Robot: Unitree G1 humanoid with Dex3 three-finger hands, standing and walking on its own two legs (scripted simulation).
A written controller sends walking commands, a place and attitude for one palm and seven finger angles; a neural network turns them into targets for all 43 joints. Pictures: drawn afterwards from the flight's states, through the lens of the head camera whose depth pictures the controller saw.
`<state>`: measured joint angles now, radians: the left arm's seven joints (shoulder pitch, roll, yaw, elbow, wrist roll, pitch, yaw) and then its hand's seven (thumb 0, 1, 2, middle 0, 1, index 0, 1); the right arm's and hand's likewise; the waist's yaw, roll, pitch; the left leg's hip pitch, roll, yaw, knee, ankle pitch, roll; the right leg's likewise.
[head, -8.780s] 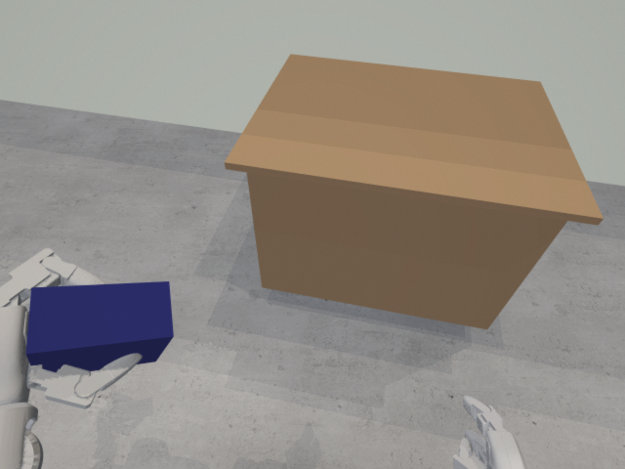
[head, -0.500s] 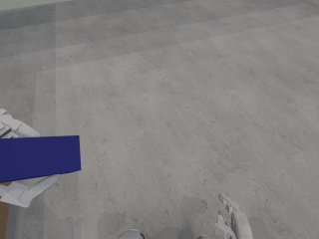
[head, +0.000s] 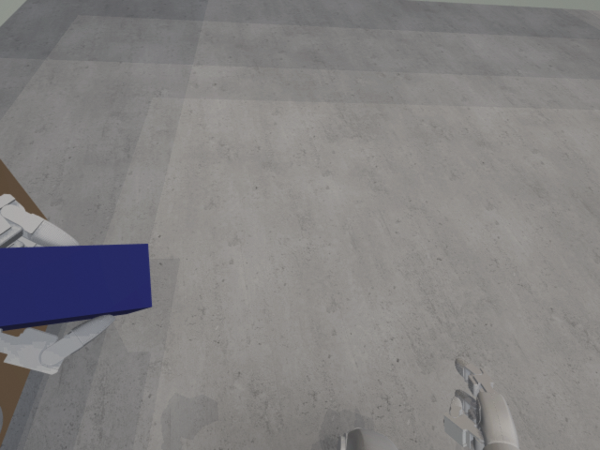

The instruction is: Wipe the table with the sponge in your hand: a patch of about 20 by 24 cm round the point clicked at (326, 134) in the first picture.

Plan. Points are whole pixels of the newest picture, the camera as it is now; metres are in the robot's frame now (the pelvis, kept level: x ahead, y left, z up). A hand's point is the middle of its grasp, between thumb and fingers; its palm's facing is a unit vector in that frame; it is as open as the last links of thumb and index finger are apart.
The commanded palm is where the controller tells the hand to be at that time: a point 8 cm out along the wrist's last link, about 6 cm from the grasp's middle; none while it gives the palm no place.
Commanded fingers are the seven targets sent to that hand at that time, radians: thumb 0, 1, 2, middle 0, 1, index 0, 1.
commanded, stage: turn to face it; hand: left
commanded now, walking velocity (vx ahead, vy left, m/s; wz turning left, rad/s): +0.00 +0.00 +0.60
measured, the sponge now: (92, 286) +0.23 +0.21 +0.17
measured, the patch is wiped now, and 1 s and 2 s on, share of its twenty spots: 0.00 0.00 0.00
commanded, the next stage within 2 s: take the last steps up to it in 1.78 s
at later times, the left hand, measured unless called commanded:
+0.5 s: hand out of the picture +0.05 +0.22 +0.18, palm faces +0.61 -0.67 -0.42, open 9.7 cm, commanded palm -0.02 +0.25 +0.19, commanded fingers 0.00 0.10 1.30 -1.20 -1.60 -1.20 -1.60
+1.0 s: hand out of the picture -0.13 +0.22 +0.19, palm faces +0.76 -0.43 -0.48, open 9.7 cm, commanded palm -0.19 +0.22 +0.19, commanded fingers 0.00 0.10 1.30 -1.20 -1.60 -1.20 -1.60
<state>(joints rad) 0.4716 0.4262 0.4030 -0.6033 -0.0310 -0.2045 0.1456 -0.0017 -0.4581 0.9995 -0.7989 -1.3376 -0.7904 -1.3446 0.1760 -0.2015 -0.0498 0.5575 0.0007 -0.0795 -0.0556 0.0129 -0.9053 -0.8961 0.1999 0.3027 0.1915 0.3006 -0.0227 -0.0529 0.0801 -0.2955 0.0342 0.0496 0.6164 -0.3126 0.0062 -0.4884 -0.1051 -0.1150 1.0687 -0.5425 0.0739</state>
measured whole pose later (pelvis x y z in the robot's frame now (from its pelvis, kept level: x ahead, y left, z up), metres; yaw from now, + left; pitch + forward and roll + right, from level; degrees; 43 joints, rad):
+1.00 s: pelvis -0.16 -0.10 +0.01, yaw +36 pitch +0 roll -1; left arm 0.52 0.40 0.38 -0.56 -0.06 -0.15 0.12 0.00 -0.46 1.00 -0.79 -1.34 -0.79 -1.35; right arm 0.21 -0.12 0.04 0.61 0.00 -0.11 -0.02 0.01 -0.90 -0.89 0.21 0.30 0.20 0.30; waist 0.02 0.05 0.06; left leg -0.33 0.00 -0.14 0.50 -0.17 -0.04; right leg -0.27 0.01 -0.08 0.64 -0.42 0.10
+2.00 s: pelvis -0.24 -0.27 +0.01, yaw +65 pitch -2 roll +3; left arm 0.49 0.35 0.32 -0.48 -0.03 -0.17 0.14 0.00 -0.46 1.00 -0.79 -1.34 -0.78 -1.35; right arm 0.18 -0.22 -0.01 0.64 0.00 -0.07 -0.06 0.02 -0.90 -0.90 0.21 0.30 0.20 0.30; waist 0.00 -0.02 0.06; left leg -0.42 0.01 0.04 1.03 -0.40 -0.04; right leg -0.27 -0.05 -0.13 0.50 -0.20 -0.06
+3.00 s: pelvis -0.09 -0.25 +0.00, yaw +64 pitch -1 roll +2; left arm 0.46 0.36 0.34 -0.57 -0.03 -0.18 0.19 0.00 -0.46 1.00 -0.79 -1.34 -0.78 -1.35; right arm 0.21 -0.22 -0.02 0.56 0.00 -0.05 -0.07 0.01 -0.90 -0.90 0.20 0.30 0.19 0.30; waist 0.02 -0.07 0.05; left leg -0.27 0.05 0.18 0.55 -0.24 0.00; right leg -0.24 -0.04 -0.20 0.67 -0.40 -0.08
